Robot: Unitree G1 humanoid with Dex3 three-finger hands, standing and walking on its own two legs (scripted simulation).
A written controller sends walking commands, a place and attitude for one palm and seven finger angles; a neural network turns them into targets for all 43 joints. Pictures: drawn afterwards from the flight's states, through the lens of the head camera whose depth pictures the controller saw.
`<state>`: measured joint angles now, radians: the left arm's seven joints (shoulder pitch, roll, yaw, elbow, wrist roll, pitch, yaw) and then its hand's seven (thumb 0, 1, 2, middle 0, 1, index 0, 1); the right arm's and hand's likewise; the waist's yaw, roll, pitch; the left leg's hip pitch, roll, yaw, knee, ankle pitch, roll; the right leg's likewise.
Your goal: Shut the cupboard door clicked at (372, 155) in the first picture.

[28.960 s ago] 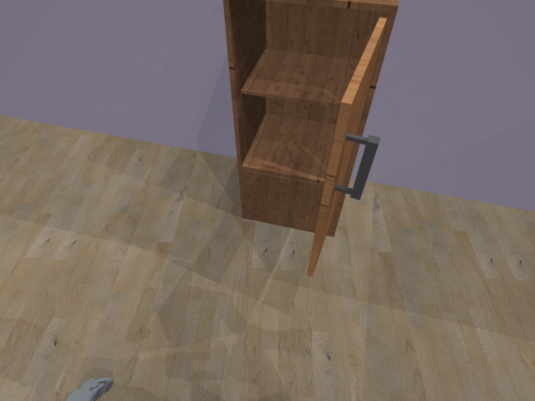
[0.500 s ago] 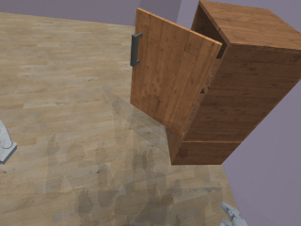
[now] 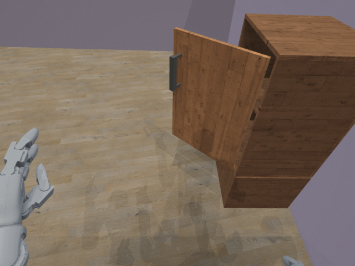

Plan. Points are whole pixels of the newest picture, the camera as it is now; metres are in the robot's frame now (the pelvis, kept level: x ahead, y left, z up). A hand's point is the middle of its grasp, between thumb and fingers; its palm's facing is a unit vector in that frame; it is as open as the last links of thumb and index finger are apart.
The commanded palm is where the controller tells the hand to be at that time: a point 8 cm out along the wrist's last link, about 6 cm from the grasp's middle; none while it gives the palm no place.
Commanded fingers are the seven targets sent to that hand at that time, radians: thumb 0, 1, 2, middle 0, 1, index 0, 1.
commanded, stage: let the arm hang, fingers relaxed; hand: left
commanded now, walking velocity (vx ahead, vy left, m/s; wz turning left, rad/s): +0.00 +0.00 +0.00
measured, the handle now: (176, 72) +0.88 +0.07 +0.02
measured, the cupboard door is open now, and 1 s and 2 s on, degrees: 49 49 49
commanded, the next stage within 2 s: look to check the result in 1.06 s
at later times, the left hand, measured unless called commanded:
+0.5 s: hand out of the picture -0.05 +0.22 -0.16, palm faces +0.03 -0.98 -0.21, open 7.2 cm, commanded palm none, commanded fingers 0.00 0.90 0.90 -0.20 -0.30 -0.20 -0.30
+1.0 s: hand out of the picture -0.04 +0.21 -0.16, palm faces +0.01 -0.99 -0.17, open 7.4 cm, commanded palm none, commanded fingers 0.00 0.90 0.90 -0.20 -0.30 -0.20 -0.30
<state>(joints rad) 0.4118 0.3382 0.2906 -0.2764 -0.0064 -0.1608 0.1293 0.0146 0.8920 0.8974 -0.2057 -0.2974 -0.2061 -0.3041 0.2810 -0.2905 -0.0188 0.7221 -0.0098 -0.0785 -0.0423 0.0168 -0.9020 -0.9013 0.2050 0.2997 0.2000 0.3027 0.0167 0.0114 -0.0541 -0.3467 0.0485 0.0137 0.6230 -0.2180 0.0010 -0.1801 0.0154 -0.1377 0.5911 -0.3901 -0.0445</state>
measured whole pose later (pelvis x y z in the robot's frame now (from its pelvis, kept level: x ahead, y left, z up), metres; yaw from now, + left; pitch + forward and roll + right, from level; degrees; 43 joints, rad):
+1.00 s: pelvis -0.02 +0.04 +0.02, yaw -2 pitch -2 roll +0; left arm 0.34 0.14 0.01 1.14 0.01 0.01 0.03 0.01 0.91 0.90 -0.20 -0.30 -0.20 -0.30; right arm 0.32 -0.14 0.00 1.14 -0.02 0.02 -0.03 0.01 -0.91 -0.90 0.20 0.30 0.20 0.30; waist -0.01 0.00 0.01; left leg -0.24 -0.01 0.08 0.39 -0.12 0.05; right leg -0.12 -0.04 -0.08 0.41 -0.26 0.01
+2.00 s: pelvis +0.00 +0.02 +0.01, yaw +3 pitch -2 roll -1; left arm 0.29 0.14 0.04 1.08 0.01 0.02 0.04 0.01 0.91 0.90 -0.20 -0.30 -0.20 -0.30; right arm 0.29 -0.14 -0.02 1.10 -0.02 0.05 -0.02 0.01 -0.91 -0.90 0.20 0.30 0.20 0.30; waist -0.02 0.01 0.07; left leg -0.34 0.01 0.02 0.61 -0.24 0.01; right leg -0.13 -0.02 -0.17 0.51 -0.36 -0.01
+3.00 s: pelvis -0.02 -0.01 +0.00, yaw +42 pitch +0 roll +1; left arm 0.25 0.26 0.07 0.91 0.02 0.08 0.02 0.01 0.91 0.90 -0.20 -0.30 -0.20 -0.30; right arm 0.13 -0.22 -0.04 0.87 -0.03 0.04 0.01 0.01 -0.91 -0.90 0.20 0.30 0.20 0.30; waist 0.02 -0.06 0.13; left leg -0.32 -0.01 0.02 0.63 -0.31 0.02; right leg -0.41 -0.11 -0.07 1.04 -0.55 0.06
